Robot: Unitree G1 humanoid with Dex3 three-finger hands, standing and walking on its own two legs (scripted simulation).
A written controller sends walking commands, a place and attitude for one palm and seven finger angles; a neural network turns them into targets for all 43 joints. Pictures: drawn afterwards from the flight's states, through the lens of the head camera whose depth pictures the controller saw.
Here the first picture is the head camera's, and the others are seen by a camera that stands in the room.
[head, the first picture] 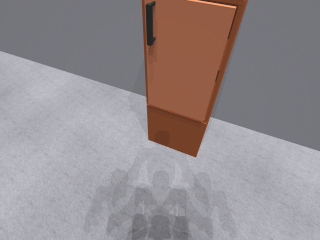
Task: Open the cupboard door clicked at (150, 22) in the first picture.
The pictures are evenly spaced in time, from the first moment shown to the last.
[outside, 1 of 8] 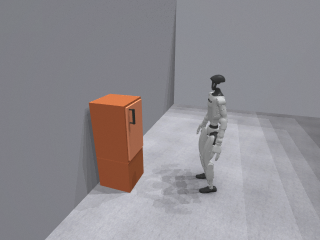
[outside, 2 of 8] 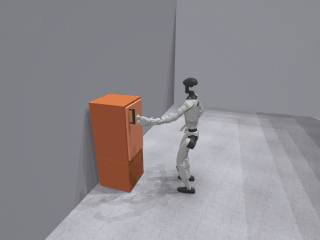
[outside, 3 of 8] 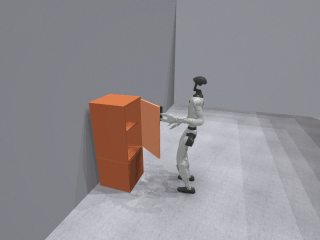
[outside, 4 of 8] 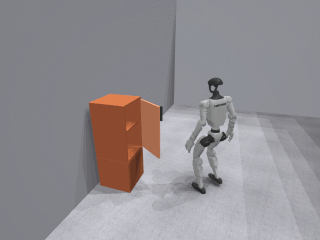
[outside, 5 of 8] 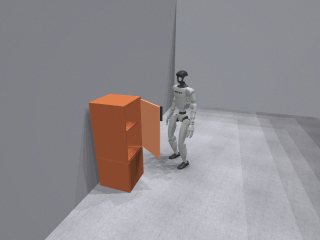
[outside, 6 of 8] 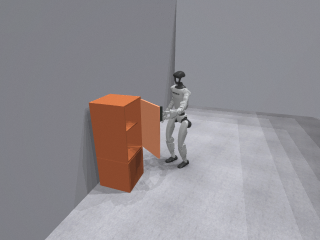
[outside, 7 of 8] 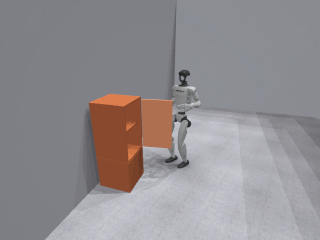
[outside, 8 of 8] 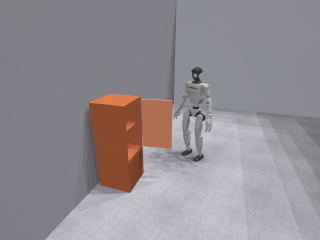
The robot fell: no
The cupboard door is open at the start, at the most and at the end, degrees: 0 100 100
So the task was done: yes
